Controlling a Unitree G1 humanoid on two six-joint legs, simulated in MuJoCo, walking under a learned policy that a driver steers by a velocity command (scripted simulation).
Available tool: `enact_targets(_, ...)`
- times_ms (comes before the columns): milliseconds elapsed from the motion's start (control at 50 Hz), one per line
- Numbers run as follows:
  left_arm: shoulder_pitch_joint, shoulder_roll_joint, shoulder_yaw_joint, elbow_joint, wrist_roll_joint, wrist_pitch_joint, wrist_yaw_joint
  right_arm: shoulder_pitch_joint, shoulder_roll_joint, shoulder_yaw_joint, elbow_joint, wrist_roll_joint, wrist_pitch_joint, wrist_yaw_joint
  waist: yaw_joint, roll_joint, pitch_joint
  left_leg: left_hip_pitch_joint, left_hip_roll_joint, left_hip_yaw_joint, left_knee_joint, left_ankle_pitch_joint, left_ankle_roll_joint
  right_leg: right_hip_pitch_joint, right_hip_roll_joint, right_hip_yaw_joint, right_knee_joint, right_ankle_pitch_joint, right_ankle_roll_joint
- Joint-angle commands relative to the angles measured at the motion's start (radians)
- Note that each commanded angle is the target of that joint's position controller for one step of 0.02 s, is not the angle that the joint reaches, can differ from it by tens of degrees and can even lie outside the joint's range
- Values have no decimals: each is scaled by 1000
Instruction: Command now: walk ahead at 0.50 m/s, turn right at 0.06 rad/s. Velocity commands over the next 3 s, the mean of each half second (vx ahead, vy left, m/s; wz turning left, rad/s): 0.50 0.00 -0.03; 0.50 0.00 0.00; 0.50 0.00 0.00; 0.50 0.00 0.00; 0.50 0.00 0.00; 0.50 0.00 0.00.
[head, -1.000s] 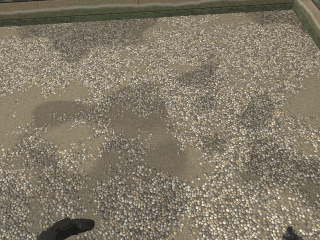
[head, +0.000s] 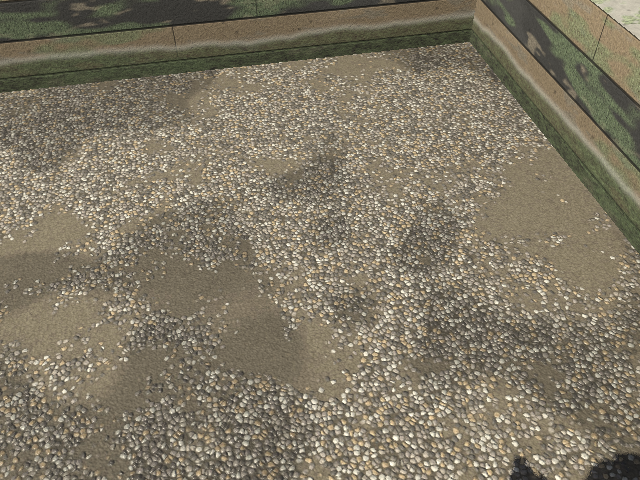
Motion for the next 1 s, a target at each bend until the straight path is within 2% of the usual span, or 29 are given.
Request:
enact_targets(20, -85, 79, 22, -88, 1, -18, 5, -82, -74, -19, -95, 0, -17, -2, -1, -5, -22, 194, 70, -90, -137, -34, -7, -220, -58, -43, -125, 174, -73)
enact_targets(340, -92, 83, 21, -76, 4, -14, 16, -49, -76, -12, -98, 0, -12, 0, -6, -4, -31, 174, 71, -81, -125, 42, 0, -180, -61, -76, -90, 215, -63)
enact_targets(360, -99, 81, 21, -78, 8, -10, 16, -48, -79, -12, -96, 4, -17, 1, -7, 6, -23, 167, 64, -75, -113, 63, -9, -179, -65, -71, -86, 239, -63)
enact_targets(440, -98, 87, 22, -76, 6, -5, 19, -42, -74, -9, -97, 2, -22, 3, -7, -5, -41, 171, 60, -74, -101, 77, -11, -170, -67, -70, -83, 252, -63)
enact_targets(780, -123, 82, 20, -75, 7, -2, 20, -34, -68, -2, -106, 2, -21, 5, -9, -5, -35, 142, 67, -75, -111, 47, -10, -161, -69, -86, -79, 221, -57)
enact_targets(800, -119, 84, 19, -73, 3, -6, 21, -34, -64, -2, -110, -1, -16, 5, -7, -17, -43, 144, 72, -80, -123, 27, -2, -157, -65, -93, -83, 198, -56)
enact_targets(1000, -123, 78, 16, -70, 5, -10, 19, -32, -63, 0, -114, 0, -11, 4, -9, -6, -27, 134, 68, -75, -130, 13, -1, -150, -67, -97, -88, 204, -56)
